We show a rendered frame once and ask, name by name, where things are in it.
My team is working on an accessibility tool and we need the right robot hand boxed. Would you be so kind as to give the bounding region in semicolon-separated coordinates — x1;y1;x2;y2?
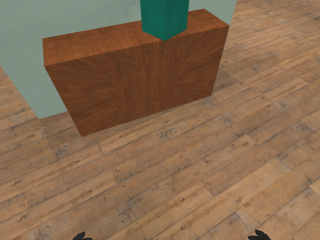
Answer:
248;229;271;240

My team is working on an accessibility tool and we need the pedestal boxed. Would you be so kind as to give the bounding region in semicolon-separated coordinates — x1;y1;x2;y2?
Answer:
42;8;230;137

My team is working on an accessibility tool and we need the carton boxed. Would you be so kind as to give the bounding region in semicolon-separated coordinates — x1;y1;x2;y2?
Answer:
140;0;189;41

